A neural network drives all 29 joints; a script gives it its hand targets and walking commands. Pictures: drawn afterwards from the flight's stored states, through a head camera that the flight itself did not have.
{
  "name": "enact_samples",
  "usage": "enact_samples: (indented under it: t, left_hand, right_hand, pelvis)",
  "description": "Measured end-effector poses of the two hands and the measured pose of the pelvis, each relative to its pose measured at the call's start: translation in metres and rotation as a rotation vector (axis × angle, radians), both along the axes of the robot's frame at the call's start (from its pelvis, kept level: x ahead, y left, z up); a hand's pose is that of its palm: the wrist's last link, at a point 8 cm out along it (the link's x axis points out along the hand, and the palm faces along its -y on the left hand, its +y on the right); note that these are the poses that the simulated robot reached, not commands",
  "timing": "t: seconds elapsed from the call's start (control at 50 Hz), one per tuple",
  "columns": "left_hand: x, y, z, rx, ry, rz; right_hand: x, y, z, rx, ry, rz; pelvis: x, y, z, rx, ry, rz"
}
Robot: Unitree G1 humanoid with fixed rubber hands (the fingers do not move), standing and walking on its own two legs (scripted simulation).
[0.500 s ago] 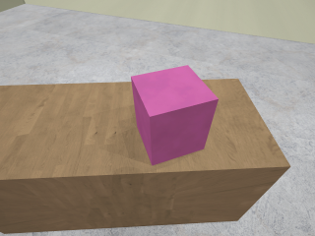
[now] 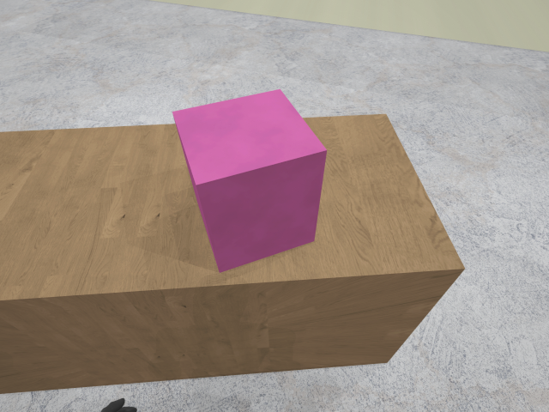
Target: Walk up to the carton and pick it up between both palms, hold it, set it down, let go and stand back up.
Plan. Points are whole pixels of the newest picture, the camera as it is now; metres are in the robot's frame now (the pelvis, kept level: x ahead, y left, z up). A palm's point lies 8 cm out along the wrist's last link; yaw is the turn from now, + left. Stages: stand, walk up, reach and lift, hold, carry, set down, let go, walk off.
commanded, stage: walk up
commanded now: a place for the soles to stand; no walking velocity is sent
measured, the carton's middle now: (249, 182) +0.53 +0.05 +0.01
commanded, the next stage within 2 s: none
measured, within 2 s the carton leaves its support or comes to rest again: neither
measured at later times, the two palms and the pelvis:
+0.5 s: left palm out of the picture -0.01 +0.28 -0.09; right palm out of the picture +0.13 -0.25 -0.10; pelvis +0.01 +0.00 +0.01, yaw +9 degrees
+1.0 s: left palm out of the picture +0.08 +0.30 -0.07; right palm out of the picture +0.15 -0.22 -0.09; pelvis +0.03 +0.03 +0.02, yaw +7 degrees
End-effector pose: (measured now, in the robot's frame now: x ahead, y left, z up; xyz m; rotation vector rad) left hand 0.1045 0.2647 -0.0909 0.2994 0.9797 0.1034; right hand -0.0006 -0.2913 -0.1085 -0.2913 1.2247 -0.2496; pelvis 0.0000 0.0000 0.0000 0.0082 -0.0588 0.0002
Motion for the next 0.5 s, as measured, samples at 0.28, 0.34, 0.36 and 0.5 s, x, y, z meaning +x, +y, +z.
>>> enact_samples:
  t: [0.28, 0.34, 0.36, 0.5]
  left_hand:
    - [-0.070, -0.009, 0.028, 0.124, 0.066, 0.188]
    - [-0.084, -0.004, 0.026, 0.127, 0.096, 0.217]
    - [-0.088, -0.002, 0.024, 0.124, 0.105, 0.225]
    - [-0.110, 0.020, 0.001, 0.064, 0.159, 0.267]
  right_hand:
    - [0.095, -0.014, 0.006, 0.072, -0.087, 0.199]
    - [0.101, -0.008, 0.005, 0.080, -0.059, 0.218]
    - [0.104, -0.004, 0.005, 0.082, -0.054, 0.226]
    - [0.131, 0.036, 0.009, 0.080, -0.105, 0.273]
  pelvis:
    - [0.008, -0.031, 0.017, 0.008, 0.017, 0.088]
    - [0.008, -0.028, 0.017, 0.005, 0.026, 0.109]
    - [0.008, -0.026, 0.017, 0.004, 0.029, 0.116]
    - [0.011, -0.001, 0.008, -0.011, 0.035, 0.153]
